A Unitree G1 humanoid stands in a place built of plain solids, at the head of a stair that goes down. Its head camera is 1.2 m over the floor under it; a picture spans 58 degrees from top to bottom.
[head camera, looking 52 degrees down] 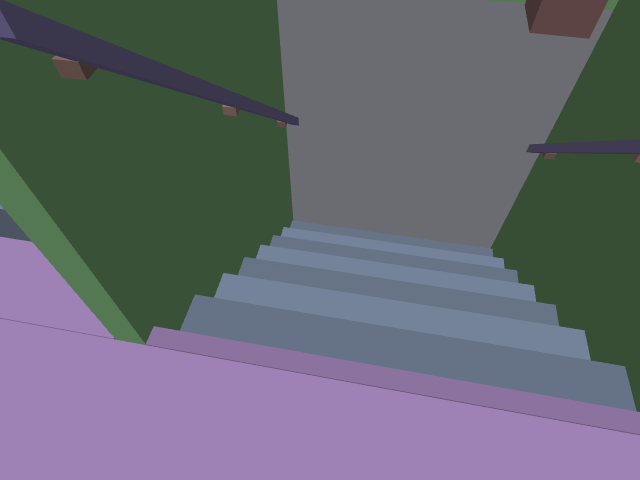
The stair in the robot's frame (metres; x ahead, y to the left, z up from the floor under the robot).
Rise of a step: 0.19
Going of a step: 0.23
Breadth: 1.50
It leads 11 degrees to the right of straight ahead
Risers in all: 8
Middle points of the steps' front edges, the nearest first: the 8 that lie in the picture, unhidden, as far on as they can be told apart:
0.47 -0.23 0.00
0.69 -0.27 -0.19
0.91 -0.32 -0.38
1.14 -0.36 -0.57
1.36 -0.40 -0.76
1.58 -0.44 -0.95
1.81 -0.48 -1.14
2.03 -0.52 -1.33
